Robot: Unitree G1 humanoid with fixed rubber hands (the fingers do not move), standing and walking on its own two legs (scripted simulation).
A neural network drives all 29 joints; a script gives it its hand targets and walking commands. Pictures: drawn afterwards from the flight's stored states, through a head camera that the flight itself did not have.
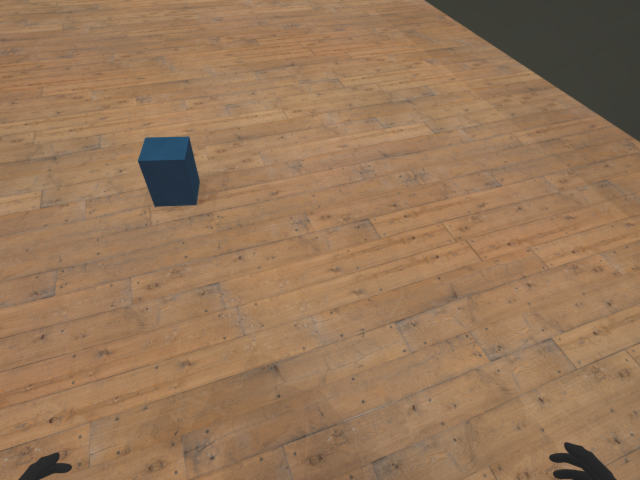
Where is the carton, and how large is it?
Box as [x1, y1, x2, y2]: [138, 137, 199, 206]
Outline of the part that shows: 145,138 138,162 154,205 159,206 196,204 199,181 189,138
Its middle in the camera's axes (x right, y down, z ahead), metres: -0.65 -0.28 +1.70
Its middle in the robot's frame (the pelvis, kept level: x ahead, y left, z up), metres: +1.42 +0.57 -0.64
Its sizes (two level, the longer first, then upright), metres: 0.180 0.160 0.251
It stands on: the floor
